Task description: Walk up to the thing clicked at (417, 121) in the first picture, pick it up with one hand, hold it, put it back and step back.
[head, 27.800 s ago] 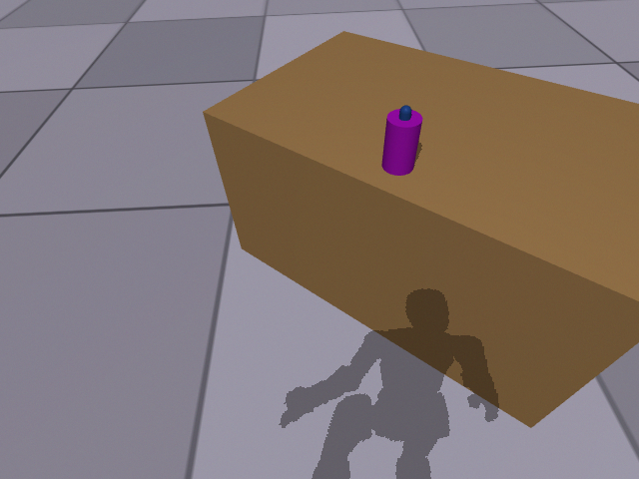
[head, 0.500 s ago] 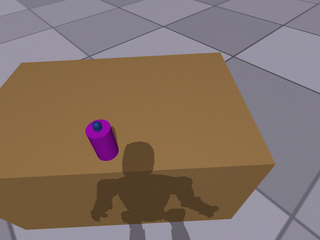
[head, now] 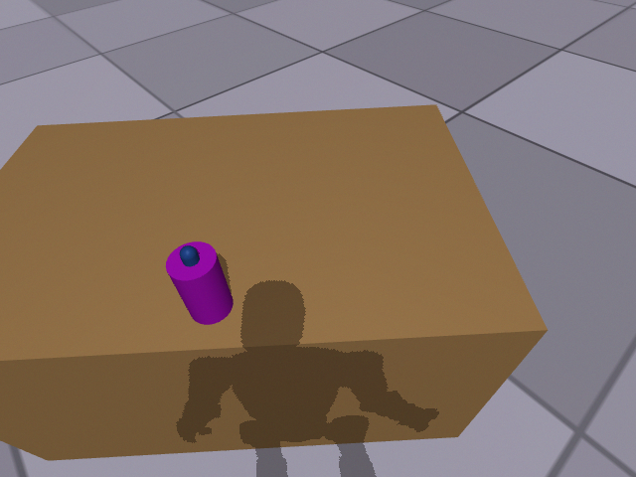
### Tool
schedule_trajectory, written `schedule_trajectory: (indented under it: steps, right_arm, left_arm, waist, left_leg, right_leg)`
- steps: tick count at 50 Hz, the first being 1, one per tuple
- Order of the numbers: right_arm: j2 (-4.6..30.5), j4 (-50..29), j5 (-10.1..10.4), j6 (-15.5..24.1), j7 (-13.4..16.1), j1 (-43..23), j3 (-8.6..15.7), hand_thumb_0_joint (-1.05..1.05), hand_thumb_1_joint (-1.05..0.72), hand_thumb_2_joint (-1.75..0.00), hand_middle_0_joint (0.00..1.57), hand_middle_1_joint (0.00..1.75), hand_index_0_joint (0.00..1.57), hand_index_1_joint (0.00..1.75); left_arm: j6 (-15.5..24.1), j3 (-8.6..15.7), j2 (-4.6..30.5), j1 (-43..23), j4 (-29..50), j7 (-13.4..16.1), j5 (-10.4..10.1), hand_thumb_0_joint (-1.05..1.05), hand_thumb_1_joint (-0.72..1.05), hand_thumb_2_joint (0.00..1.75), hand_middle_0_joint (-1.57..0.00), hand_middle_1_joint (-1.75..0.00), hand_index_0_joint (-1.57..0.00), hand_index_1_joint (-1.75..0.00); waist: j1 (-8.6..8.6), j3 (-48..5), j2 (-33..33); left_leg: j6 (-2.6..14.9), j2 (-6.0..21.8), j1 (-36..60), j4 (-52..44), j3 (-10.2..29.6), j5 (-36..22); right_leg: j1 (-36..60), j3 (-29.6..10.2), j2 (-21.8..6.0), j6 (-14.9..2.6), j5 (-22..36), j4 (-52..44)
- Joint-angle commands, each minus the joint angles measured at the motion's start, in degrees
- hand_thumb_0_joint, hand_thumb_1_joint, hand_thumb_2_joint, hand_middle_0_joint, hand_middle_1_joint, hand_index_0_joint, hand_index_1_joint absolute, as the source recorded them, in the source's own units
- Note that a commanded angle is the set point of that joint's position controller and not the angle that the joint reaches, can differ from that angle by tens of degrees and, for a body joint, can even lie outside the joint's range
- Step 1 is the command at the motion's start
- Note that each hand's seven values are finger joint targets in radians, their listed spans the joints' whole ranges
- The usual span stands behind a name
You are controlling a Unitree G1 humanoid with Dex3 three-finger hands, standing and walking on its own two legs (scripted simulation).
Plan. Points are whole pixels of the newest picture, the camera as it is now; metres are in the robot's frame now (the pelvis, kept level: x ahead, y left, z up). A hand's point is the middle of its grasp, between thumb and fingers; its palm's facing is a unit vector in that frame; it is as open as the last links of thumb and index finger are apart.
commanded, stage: stand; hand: left
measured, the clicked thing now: (200, 279) +0.44 +0.23 -0.05
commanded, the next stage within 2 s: step back in 0.84 s
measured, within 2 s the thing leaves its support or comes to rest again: neither
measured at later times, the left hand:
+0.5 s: hand out of the picture +0.07 +0.25 -0.16, palm faces -0.04 -0.94 -0.34, open 7.4 cm
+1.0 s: hand out of the picture +0.07 +0.27 -0.17, palm faces -0.02 -0.93 -0.37, open 7.4 cm
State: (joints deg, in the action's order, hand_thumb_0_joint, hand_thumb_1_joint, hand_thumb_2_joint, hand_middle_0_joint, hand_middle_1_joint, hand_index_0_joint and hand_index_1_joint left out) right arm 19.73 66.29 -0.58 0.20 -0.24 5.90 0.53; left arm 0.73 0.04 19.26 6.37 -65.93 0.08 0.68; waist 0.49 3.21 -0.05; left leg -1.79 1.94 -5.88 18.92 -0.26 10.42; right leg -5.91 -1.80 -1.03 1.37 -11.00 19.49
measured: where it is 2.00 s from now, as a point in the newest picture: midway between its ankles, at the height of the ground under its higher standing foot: outside the picture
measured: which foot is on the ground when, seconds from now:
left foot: down 0.00-1.00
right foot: down 0.00-1.00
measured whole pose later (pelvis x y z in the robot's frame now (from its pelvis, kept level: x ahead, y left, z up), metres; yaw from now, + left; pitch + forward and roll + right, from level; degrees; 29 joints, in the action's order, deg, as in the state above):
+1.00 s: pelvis -0.02 +0.00 -0.01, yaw +0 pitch -2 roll +0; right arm 21.4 61.1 0.4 -1.6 -0.7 4.1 2.1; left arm -0.9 2.3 21.5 5.2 -59.5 0.2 -0.1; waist 0.5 7.8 -0.1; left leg -1.2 2.3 -13.6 28.7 -0.3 13.4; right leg -13.2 -2.2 -0.5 1.0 -13.3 28.1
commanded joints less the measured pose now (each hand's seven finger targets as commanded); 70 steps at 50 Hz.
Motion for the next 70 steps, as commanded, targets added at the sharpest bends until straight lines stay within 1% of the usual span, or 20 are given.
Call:
schedule_trajectory:
  steps: [1, 17, 39, 41, 42, 44, 46, 51, 53, 54, 55, 56, 57, 58, 59, 60, 61, 62, 64, 70]
  right_arm:
    - [11.75, -3.17, -0.14, 1.09, 0.84, -1.67, 2.33, 0.00, -0.90, -0.90, 0.20, 0.30, 0.20, 0.30]
    - [11.95, -3.64, -0.09, 1.11, 0.72, -1.49, 2.27, 0.00, -0.90, -0.90, 0.20, 0.30, 0.20, 0.30]
    - [11.97, -3.70, -0.01, 1.07, 0.51, -0.81, 2.33, 0.00, -0.90, -0.90, 0.20, 0.30, 0.20, 0.30]
    - [12.06, -3.95, -0.01, 1.12, 0.47, -1.22, 2.48, 0.00, -0.90, -0.90, 0.20, 0.30, 0.20, 0.30]
    - [15.01, -4.80, 0.16, 0.26, 0.40, -2.84, 3.58, 0.00, -0.90, -0.90, 0.20, 0.30, 0.20, 0.30]
    - [14.01, -6.10, 0.88, -0.23, 0.48, -1.17, 3.77, 0.00, -0.90, -0.90, 0.20, 0.30, 0.20, 0.30]
    - [14.15, -7.54, 0.98, -0.71, 0.51, -0.80, 4.31, 0.00, -0.90, -0.90, 0.20, 0.30, 0.20, 0.30]
    - [13.46, -10.71, 0.92, -1.91, 0.58, -0.38, 4.90, 0.00, -0.90, -0.90, 0.20, 0.30, 0.20, 0.30]
    - [12.64, -11.39, 0.74, -2.39, 0.42, 1.45, 5.25, 0.00, -0.90, -0.90, 0.20, 0.30, 0.20, 0.30]
    - [12.75, -11.67, 0.58, -2.68, 0.22, 2.94, 5.57, 0.00, -0.90, -0.90, 0.20, 0.30, 0.20, 0.30]
    - [12.69, -11.73, 0.42, -2.77, 0.00, 5.71, 5.73, 0.00, -0.90, -0.90, 0.20, 0.30, 0.20, 0.30]
    - [13.05, -11.59, 0.63, -2.58, -0.12, 7.98, 5.88, 0.00, -0.90, -0.90, 0.20, 0.30, 0.20, 0.30]
    - [13.18, -11.51, 0.59, -2.01, -0.02, 8.82, 6.02, 0.00, -0.90, -0.90, 0.20, 0.30, 0.20, 0.30]
    - [16.45, -12.26, -0.20, -1.46, 0.22, 7.61, 6.67, 0.00, -0.90, -0.90, 0.20, 0.30, 0.20, 0.30]
    - [20.12, -13.17, -0.99, -0.86, 0.13, 5.92, 7.38, 0.00, -0.90, -0.90, 0.20, 0.30, 0.20, 0.30]
    - [22.55, -14.45, -1.43, -0.35, 0.30, 5.30, 7.75, 0.00, -0.90, -0.90, 0.20, 0.30, 0.20, 0.30]
    - [22.89, -15.01, -1.28, -0.33, 0.58, 3.94, 7.93, 0.00, -0.90, -0.90, 0.20, 0.30, 0.20, 0.30]
    - [21.02, -15.91, -1.17, -0.18, 1.10, 0.95, 7.56, 0.00, -0.90, -0.90, 0.20, 0.30, 0.20, 0.30]
    - [17.23, -17.62, -1.63, 0.18, 1.76, -2.60, 6.55, 0.00, -0.90, -0.90, 0.20, 0.30, 0.20, 0.30]
    - [16.55, -18.57, -1.01, 0.04, 2.31, 4.72, 6.63, 0.00, -0.90, -0.90, 0.20, 0.30, 0.20, 0.30]
  left_arm:
    - [1.17, 2.23, 12.46, -2.12, 3.57, 0.89, -0.14, 0.00, 0.90, 0.90, -0.20, -0.30, -0.20, -0.30]
    - [1.02, 2.13, 12.35, -1.55, 4.05, 0.68, -0.14, 0.00, 0.90, 0.90, -0.20, -0.30, -0.20, -0.30]
    - [0.96, 1.97, 12.98, -1.15, 4.52, 0.56, -0.16, 0.00, 0.90, 0.90, -0.20, -0.30, -0.20, -0.30]
    - [1.10, 1.89, 12.72, -0.82, 4.69, 0.58, -0.01, 0.00, 0.90, 0.90, -0.20, -0.30, -0.20, -0.30]
    - [0.43, 4.78, 16.64, -1.30, 6.23, 0.82, -0.88, 0.00, 0.90, 0.90, -0.20, -0.30, -0.20, -0.30]
    - [0.07, 4.93, 16.02, -0.24, 7.67, 1.14, -1.07, 0.00, 0.90, 0.90, -0.20, -0.30, -0.20, -0.30]
    - [-0.37, 5.24, 15.64, -0.47, 9.43, 1.19, -1.13, 0.00, 0.90, 0.90, -0.20, -0.30, -0.20, -0.30]
    - [-1.52, 5.86, 17.54, -2.59, 13.47, 1.14, -0.37, 0.00, 0.90, 0.90, -0.20, -0.30, -0.20, -0.30]
    - [-1.96, 6.20, 18.81, -4.67, 15.30, 1.16, 0.15, 0.00, 0.90, 0.90, -0.20, -0.30, -0.20, -0.30]
    - [-2.04, 6.30, 19.38, -6.07, 16.44, 1.12, 0.66, 0.00, 0.90, 0.90, -0.20, -0.30, -0.20, -0.30]
    - [-2.14, 6.38, 19.38, -8.11, 17.71, 1.03, 1.15, 0.00, 0.90, 0.90, -0.20, -0.30, -0.20, -0.30]
    - [-2.22, 6.31, 19.15, -9.94, 18.70, 1.11, 1.13, 0.00, 0.90, 0.90, -0.20, -0.30, -0.20, -0.30]
    - [-2.42, 5.85, 17.56, -9.83, 19.03, 1.15, 0.89, 0.00, 0.90, 0.90, -0.20, -0.30, -0.20, -0.30]
    - [-2.76, 5.30, 14.94, -8.59, 19.44, 1.31, 0.30, 0.00, 0.90, 0.90, -0.20, -0.30, -0.20, -0.30]
    - [-3.08, 5.12, 12.26, -7.25, 19.68, 1.70, 0.16, 0.00, 0.90, 0.90, -0.20, -0.30, -0.20, -0.30]
    - [-3.39, 5.48, 13.10, -4.38, 19.51, 2.24, 0.64, 0.00, 0.90, 0.90, -0.20, -0.30, -0.20, -0.30]
    - [-3.55, 5.58, 13.59, -4.31, 18.59, 2.53, 0.64, 0.00, 0.90, 0.90, -0.20, -0.30, -0.20, -0.30]
    - [-3.53, 5.90, 14.08, -2.98, 17.92, 2.64, 0.55, 0.00, 0.90, 0.90, -0.20, -0.30, -0.20, -0.30]
    - [-3.50, 6.04, 14.24, 1.65, 17.01, 1.99, -0.18, 0.00, 0.90, 0.90, -0.20, -0.30, -0.20, -0.30]
    - [-2.89, 6.72, 13.36, -0.47, 21.11, 1.13, 0.33, 0.00, 0.90, 0.90, -0.20, -0.30, -0.20, -0.30]
  waist:
    - [0.06, -3.94, -0.04]
    - [-0.15, -2.21, 0.53]
    - [-0.05, -2.46, -0.03]
    - [-0.09, -3.60, -0.11]
    - [-0.57, 1.98, 0.04]
    - [-0.18, -2.99, -0.05]
    - [-0.02, -7.11, 0.54]
    - [-0.15, -8.06, -5.14]
    - [0.28, -6.48, -9.47]
    - [0.75, -5.86, -11.86]
    - [2.03, -5.87, -13.49]
    - [3.23, -5.70, -13.46]
    - [3.47, -5.68, -10.06]
    - [3.37, -4.58, 2.11]
    - [1.79, -2.69, 11.68]
    - [1.18, -4.80, 8.82]
    - [1.55, -5.40, 9.58]
    - [0.14, -4.05, 8.05]
    - [-2.82, -4.19, 7.79]
    - [1.79, -6.40, 7.35]
  left_leg:
    - [2.30, 5.62, 1.52, -2.51, 3.53, -7.38]
    - [2.33, 5.39, 0.42, -3.63, 3.70, -2.95]
    - [2.42, 5.44, 0.45, -3.71, 3.89, -2.84]
    - [2.40, 5.55, 1.52, -2.98, 3.72, -4.82]
    - [3.95, 4.78, -2.43, 2.56, 4.69, -13.77]
    - [4.78, 4.85, -1.17, 6.17, 3.50, -18.80]
    - [5.64, 4.47, -1.09, 9.28, 3.23, -18.40]
    - [5.33, -0.39, -3.80, 20.49, 0.97, -8.22]
    - [4.52, -4.00, -4.89, 27.70, 0.19, 5.67]
    - [4.94, -4.74, -4.84, 31.44, 1.04, 15.84]
    - [5.53, -3.99, -4.55, 32.21, 2.19, 19.25]
    - [5.86, -2.98, -3.57, 28.81, 2.85, 16.42]
    - [5.76, -1.66, -4.01, 20.48, 2.54, 5.89]
    - [8.08, 6.39, -6.70, 7.91, 12.09, -8.68]
    - [11.63, 14.95, -4.61, 1.46, 24.97, -20.11]
    - [15.59, 18.96, -5.80, 2.94, 27.15, -27.16]
    - [17.58, 20.50, -8.22, 1.38, 29.71, -24.87]
    - [17.76, 19.58, -8.47, 2.05, 26.78, -22.85]
    - [14.38, 12.88, -4.66, 5.60, 16.63, -23.08]
    - [15.88, 13.04, 5.40, 8.79, 14.44, -26.21]
  right_leg:
    - [-0.89, -3.98, -5.92, -2.02, 9.24, -2.99]
    - [-2.31, -4.04, -5.54, -1.99, 4.95, -4.04]
    - [-2.39, -4.48, -5.68, -2.36, 4.28, -3.96]
    - [-2.30, -4.10, -5.56, -2.20, 6.43, -3.69]
    - [-6.13, -4.86, -4.66, -2.62, 17.29, 1.34]
    - [-4.42, -4.39, -4.77, -3.94, 22.17, 4.47]
    - [-3.53, -4.48, -4.96, -5.56, 22.04, 7.50]
    - [-8.76, -10.67, -10.23, -10.91, 21.93, 6.86]
    - [-12.97, -14.08, -14.43, -14.40, 19.74, 4.67]
    - [-16.03, -15.44, -16.22, -15.68, 18.02, 4.55]
    - [-17.78, -15.12, -16.81, -15.76, 16.03, 5.54]
    - [-18.67, -13.39, -15.53, -13.96, 15.41, 8.31]
    - [-16.96, -10.14, -11.46, -11.26, 12.45, 13.08]
    - [-17.67, -5.78, -2.40, -6.63, 3.28, 24.40]
    - [-23.84, -3.00, 7.29, -3.92, -17.77, 34.56]
    - [-22.54, -9.11, 7.80, -3.26, -26.01, 41.81]
    - [-21.62, -11.29, 8.51, -3.31, -26.91, 47.17]
    - [-22.54, -11.83, 7.54, -3.16, -24.40, 51.68]
    - [-24.38, -11.14, 7.00, -2.38, -18.42, 52.97]
    - [-23.39, -7.30, 5.18, 0.62, -18.91, 38.67]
